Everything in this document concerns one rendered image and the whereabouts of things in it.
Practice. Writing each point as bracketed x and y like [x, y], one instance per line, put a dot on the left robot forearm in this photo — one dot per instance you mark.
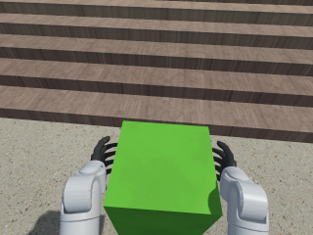
[81, 200]

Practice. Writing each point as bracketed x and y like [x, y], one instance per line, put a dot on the carton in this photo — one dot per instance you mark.
[163, 180]

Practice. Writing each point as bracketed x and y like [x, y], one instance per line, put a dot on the robot right hand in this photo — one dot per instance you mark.
[227, 158]

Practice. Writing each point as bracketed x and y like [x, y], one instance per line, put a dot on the right robot forearm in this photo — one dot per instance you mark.
[247, 203]

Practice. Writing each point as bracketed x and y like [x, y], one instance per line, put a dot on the robot left hand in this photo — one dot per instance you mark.
[100, 155]

